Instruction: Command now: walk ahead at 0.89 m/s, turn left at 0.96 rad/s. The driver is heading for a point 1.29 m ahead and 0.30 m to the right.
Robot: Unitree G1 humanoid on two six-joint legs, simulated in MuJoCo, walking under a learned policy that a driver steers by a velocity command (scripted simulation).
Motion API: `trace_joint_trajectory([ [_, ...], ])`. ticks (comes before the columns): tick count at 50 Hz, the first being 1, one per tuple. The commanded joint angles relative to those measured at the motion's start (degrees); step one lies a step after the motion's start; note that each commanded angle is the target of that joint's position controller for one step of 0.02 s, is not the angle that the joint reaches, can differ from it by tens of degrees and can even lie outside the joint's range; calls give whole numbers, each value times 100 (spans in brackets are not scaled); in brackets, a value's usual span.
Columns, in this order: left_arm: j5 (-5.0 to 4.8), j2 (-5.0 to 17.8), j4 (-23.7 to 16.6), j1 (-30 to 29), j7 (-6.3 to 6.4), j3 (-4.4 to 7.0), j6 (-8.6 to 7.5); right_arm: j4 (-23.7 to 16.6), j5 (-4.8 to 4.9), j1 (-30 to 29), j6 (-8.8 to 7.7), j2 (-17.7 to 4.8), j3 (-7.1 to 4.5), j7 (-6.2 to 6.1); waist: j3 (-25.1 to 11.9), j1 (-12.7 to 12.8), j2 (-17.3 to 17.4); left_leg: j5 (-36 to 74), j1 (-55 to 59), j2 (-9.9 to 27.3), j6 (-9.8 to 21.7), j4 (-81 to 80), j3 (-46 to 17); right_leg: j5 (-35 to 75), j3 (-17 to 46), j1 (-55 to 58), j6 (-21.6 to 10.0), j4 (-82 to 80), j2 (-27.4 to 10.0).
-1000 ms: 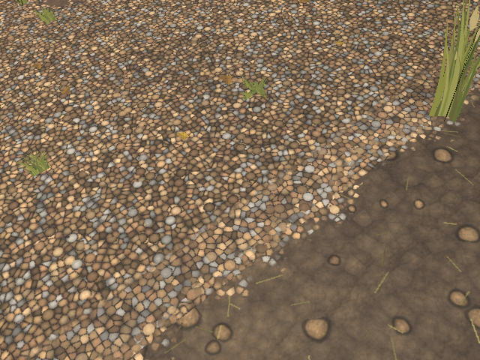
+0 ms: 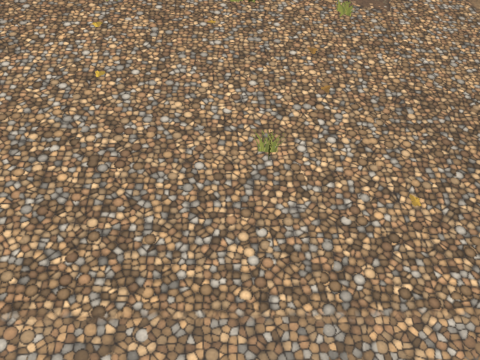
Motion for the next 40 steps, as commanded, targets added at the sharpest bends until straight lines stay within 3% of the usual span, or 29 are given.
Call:
trace_joint_trajectory([
  [1, 53, 687, -536, -312, -22, 80, -5, -300, -6, 175, -272, -970, -239, -84, 202, -40, 804, -325, 1028, 1223, 1055, -2686, -2736, 425, 177, -1721, 43, -285, -54],
  [3, 2, 570, -657, -827, -33, 13, 113, -154, 31, 439, -371, -943, -233, -56, 463, -77, 473, 487, 788, 1002, 1105, -2864, -2439, 630, -6, -1742, 124, -899, 61],
  [6, -131, 343, -834, -1606, -81, -126, 71, -33, 33, 717, -399, -1011, -288, -55, 559, -232, 415, 2029, 856, 756, 1063, -2718, -2184, 1158, -175, -1567, 137, -2096, 375],
  [9, -187, 106, -841, -1998, -166, -247, -21, 282, 160, 1056, -502, -835, -199, -106, 460, -447, 666, 3580, 1215, 959, 837, -3075, -1824, 2388, -469, -720, -252, -3399, 502],
  [11, -179, 236, -774, -1979, -120, -214, -27, 470, 155, 1067, -601, -943, -173, -112, 358, -411, 631, 4842, 1673, 1066, 547, -3053, -1488, 2464, -629, -21, -573, -3955, 706],
  [12, -191, 354, -682, -1715, -63, -157, -7, 555, 100, 1082, -622, -1100, -192, -124, 111, -267, 787, 6172, 2091, 1123, 422, -2680, -1335, 2114, -754, 314, -702, -3951, 950],
  [13, -246, 562, -522, -1105, 4, -72, 9, 616, -27, 1049, -600, -1269, -232, -149, -249, 69, 1021, 7312, 2442, 1234, 310, -1952, -1208, 1617, -736, 801, -825, -3873, 1145],
  [14, -315, 799, -200, 1, 90, 42, 34, 642, -179, 905, -531, -1347, -269, -186, -771, 611, 1178, 8088, 2510, 1299, 252, -791, -1070, 1032, -774, 1674, -950, -3713, 1322],
  [15, -329, 994, 196, 1318, 192, 152, 70, 629, -246, 574, -457, -1320, -270, -217, -1183, 1347, 986, 7832, 1945, 1141, 168, 913, -742, 799, -735, 2917, -1086, -3893, 1175],
  [16, -249, 1409, 394, 2139, 274, 309, 79, 501, -204, 591, -466, -837, -144, -203, -1608, 1486, 93, 5291, 378, 535, 30, 3542, -506, -982, 648, 4280, -1497, -3733, 297],
  [17, -230, 1719, 467, 1792, 180, 386, 76, 229, -29, 1130, -599, -219, 23, -32, -1918, 585, -2087, 42, -1660, -619, -288, 5083, -697, -1877, 4762, 5001, -2311, -5240, -879],
  [18, -263, 1168, 307, 912, 74, 319, 60, 224, -141, 742, -649, -544, 70, -83, -1186, 458, -923, 274, -2433, -146, -137, 5220, -1015, -2081, 5337, 4537, -2411, -5744, -852],
  [19, -309, 883, 286, 651, 52, 272, 16, 143, -166, 211, -696, -667, 93, -73, -731, 397, -53, 641, -2427, 204, -130, 4971, -1125, -1715, 4569, 3818, -2375, -5720, -770],
  [20, -301, 641, 420, 721, 50, 226, -8, 36, -233, -191, -716, -680, 133, -58, -349, 319, 553, 727, -2215, 425, -129, 4394, -1050, -1207, 3984, 3055, -2189, -5795, -539],
  [21, -290, 475, 601, 814, 88, 154, -42, -152, -322, -517, -678, -602, 166, -46, -12, 165, 632, 663, -2060, 568, -222, 3977, -1042, -754, 3492, 2403, -2047, -5870, -254],
  [22, -279, 442, 728, 823, 118, 111, -77, -235, -399, -517, -597, -495, 228, -20, 179, -62, 416, 541, -1940, 656, -343, 3644, -1016, -520, 3194, 1951, -2030, -5923, -58],
  [24, -340, 573, 838, 958, 126, 127, -178, -406, -425, -716, -502, -369, 351, -29, 359, -175, 236, 319, -2019, 861, -530, 2955, -951, -215, 2823, 1506, -2165, -6127, 132],
  [26, -325, 749, 735, 898, 142, 187, -232, -719, -360, -1395, -487, -420, 426, 43, 717, -133, 269, 753, -1862, 958, -756, 1848, -624, 103, 2591, 765, -2150, -6540, 221],
  [28, -349, 863, 697, 777, 131, 269, -249, -898, -197, -2030, -506, -280, 534, 101, 824, -3, 185, 1847, -868, 834, -870, 571, -405, 524, 2183, 75, -1839, -6803, 531],
  [29, -401, 945, 703, 799, 99, 309, -270, -893, -137, -2128, -505, -227, 552, 117, 716, 89, 182, 2446, -317, 720, -872, 221, -303, 945, 2099, -32, -1703, -6862, 564],
  [31, -478, 1047, 740, 1073, 43, 355, -283, -895, -127, -2170, -505, -326, 497, 113, 467, 287, 160, 2806, -101, 610, -798, -187, -238, 1979, 2120, 686, -1548, -6578, 450],
  [33, -473, 1086, 821, 1331, 102, 380, -239, -830, -140, -2035, -546, -461, 408, 50, 129, 335, 126, 2482, 146, 460, -701, -652, -265, 2867, 2134, 1535, -1347, -5918, 399],
  [34, -433, 1263, 837, 1302, 120, 415, -194, -720, -179, -1704, -550, -674, 315, -2, -40, 128, 251, 1762, 445, 282, -639, -788, -260, 4011, 2090, 1894, -1246, -5108, 406],
  [35, -407, 1426, 847, 1143, 130, 455, -176, -487, -158, -941, -587, -835, 224, -88, -548, -335, 338, 1524, 1369, 195, -564, -842, -220, 4602, 1966, 1836, -1107, -3934, 600],
  [36, -405, 1287, 779, 1068, 89, 425, -221, -317, -225, 83, -630, -1111, 73, -201, -1112, -801, 298, 913, 2744, 754, -424, -710, -631, 3814, 1845, 1029, -1009, -2499, 826],
  [37, -451, 447, 592, 1030, 118, 224, -290, -167, -400, 1176, -632, -1568, -109, -320, -1961, -1059, 1259, -1409, 4151, 2389, -166, -967, -2495, 809, 1302, -172, -970, -549, 1233],
  [38, -612, 190, 227, 1338, 129, 82, -237, -138, -373, 844, -539, -1844, -187, -276, -2455, -540, 2652, -2479, 4326, 3372, 269, -2157, -5216, -951, 707, -1303, -895, 669, 1363],
  [39, -457, 562, 366, 907, 195, 115, -111, -195, -311, 227, -499, -1232, -133, -244, -1507, -479, 1616, -2652, 3535, 3049, 283, -2252, -4684, -284, 609, -1762, -926, 839, 813],
  [40, -363, 612, 359, 415, 128, 131, -62, -224, -266, 19, -500, -755, -40, -236, -777, -549, 890, -1557, 2843, 2725, 177, -2130, -3501, 108, 486, -1811, -914, 574, 599],
])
